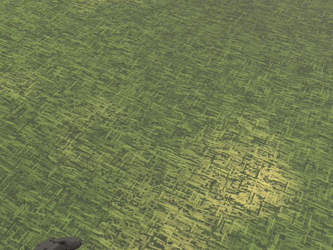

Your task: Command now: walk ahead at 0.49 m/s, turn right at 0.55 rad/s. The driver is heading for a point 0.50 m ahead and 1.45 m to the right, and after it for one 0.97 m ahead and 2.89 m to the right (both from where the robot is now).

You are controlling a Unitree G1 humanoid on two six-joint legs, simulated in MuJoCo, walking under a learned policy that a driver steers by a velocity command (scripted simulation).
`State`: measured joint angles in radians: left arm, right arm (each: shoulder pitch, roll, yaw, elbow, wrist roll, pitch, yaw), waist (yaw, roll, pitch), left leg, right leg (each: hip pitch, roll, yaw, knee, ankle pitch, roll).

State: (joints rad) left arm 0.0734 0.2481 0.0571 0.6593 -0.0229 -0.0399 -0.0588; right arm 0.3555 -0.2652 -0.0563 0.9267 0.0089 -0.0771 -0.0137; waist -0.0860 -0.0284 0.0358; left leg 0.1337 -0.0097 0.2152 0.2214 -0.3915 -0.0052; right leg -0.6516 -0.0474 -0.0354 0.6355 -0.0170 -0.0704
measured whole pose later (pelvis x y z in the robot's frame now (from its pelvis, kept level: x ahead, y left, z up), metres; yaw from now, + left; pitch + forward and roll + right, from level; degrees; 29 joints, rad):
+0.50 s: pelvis +0.30 -0.01 +0.01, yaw -17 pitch +2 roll -1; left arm 0.37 0.29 0.08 0.72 -0.03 -0.04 0.01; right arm 0.03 -0.28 -0.03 0.68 0.00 -0.11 0.02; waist 0.09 0.04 0.02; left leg -0.55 0.02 -0.08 0.51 0.00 -0.04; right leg -0.09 0.11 0.19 0.45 -0.38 -0.06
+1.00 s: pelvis +0.54 -0.10 +0.01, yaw -35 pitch +2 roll +2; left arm 0.08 0.27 0.06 0.60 -0.03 -0.02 -0.05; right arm 0.34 -0.31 -0.07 0.83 0.01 -0.07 0.00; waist -0.10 -0.03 0.05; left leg 0.08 0.02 0.24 0.26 -0.36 -0.03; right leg -0.63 -0.08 -0.01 0.68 -0.06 -0.04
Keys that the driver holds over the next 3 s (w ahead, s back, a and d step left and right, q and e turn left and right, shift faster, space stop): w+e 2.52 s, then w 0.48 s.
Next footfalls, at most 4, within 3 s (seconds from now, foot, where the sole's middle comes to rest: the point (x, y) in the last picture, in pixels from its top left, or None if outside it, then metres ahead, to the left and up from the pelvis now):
0.06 right None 0.21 -0.10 -0.76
0.54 left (147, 231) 0.52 0.05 -0.76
1.06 right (232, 196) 0.64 -0.31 -0.76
1.54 left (230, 129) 0.99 -0.38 -0.76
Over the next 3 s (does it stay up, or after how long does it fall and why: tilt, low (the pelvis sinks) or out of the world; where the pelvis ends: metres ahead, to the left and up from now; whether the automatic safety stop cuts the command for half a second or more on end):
stays up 0.97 -1.05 0.01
